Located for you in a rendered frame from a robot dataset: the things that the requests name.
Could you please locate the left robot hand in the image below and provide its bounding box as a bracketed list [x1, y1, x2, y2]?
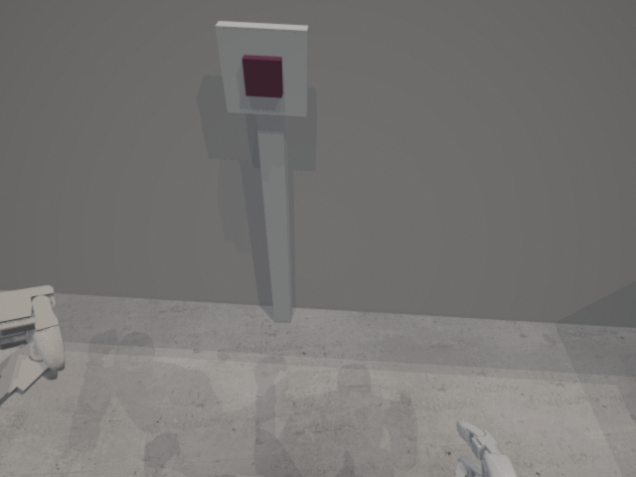
[0, 285, 65, 405]

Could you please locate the panel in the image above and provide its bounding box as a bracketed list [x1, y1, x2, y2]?
[215, 21, 308, 323]

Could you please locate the button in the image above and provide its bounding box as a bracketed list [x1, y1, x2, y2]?
[242, 55, 283, 98]

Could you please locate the right robot hand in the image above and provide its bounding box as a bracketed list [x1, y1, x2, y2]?
[454, 420, 518, 477]

